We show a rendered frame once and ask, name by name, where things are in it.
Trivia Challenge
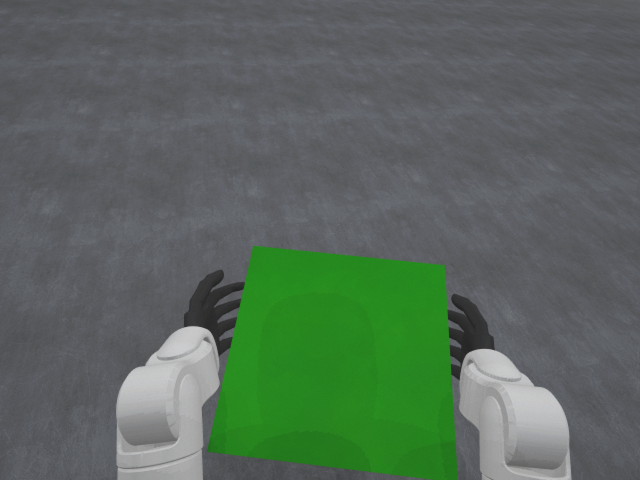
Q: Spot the robot right hand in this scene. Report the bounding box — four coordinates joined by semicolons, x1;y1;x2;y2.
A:
448;294;495;380

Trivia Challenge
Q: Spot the right robot forearm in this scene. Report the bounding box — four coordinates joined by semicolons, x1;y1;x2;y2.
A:
459;349;572;480

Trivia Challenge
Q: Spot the carton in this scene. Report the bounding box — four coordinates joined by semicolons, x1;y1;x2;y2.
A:
207;246;458;480

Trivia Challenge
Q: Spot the left robot forearm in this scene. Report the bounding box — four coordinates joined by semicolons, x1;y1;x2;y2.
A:
116;326;220;480

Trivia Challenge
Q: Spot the robot left hand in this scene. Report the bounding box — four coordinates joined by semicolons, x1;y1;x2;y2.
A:
184;270;245;356

